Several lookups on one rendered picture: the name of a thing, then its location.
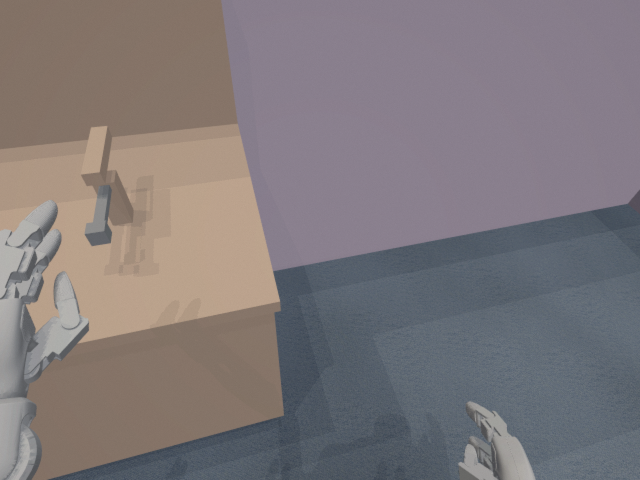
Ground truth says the tap lever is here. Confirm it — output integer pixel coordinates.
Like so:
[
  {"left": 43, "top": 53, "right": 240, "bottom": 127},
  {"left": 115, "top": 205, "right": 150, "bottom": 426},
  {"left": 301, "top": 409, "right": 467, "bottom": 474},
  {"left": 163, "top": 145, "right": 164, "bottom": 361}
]
[{"left": 85, "top": 185, "right": 112, "bottom": 246}]

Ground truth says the left robot forearm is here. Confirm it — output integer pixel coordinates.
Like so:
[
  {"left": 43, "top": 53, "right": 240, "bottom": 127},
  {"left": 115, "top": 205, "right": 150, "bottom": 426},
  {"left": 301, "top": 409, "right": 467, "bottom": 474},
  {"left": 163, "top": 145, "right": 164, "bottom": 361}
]
[{"left": 0, "top": 397, "right": 42, "bottom": 480}]

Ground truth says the left robot hand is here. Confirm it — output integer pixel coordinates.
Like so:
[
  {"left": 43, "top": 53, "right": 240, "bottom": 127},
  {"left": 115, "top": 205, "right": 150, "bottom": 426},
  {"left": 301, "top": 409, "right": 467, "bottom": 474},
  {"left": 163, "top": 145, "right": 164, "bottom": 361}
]
[{"left": 0, "top": 200, "right": 89, "bottom": 399}]

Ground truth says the counter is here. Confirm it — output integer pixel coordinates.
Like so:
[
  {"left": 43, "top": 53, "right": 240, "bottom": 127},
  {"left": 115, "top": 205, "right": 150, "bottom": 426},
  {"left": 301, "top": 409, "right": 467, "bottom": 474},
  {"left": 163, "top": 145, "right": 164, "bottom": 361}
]
[{"left": 0, "top": 0, "right": 284, "bottom": 480}]

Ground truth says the right robot hand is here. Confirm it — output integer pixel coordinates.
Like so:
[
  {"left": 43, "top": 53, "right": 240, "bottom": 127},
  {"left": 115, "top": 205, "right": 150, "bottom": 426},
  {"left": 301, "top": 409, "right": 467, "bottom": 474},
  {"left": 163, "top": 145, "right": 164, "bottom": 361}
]
[{"left": 458, "top": 401, "right": 536, "bottom": 480}]

